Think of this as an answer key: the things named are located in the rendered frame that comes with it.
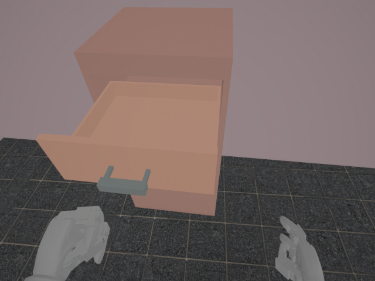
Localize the drawer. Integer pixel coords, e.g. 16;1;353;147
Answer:
36;81;221;195

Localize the robot left hand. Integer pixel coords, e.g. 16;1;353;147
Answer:
33;206;110;281

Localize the handle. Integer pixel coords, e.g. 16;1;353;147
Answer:
97;166;151;196

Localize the robot right hand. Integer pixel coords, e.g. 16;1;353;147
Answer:
275;216;325;281

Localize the cabinet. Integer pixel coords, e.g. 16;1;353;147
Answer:
74;7;233;216

